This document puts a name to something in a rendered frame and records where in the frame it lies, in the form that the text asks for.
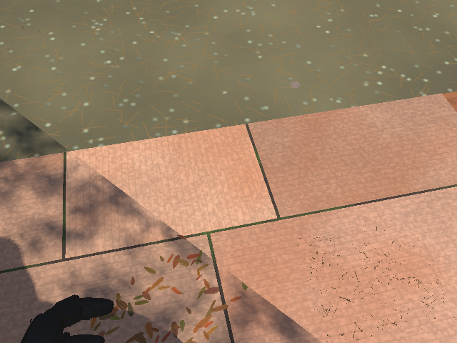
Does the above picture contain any left robot hand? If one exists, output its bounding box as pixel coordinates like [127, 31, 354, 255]
[21, 295, 114, 343]

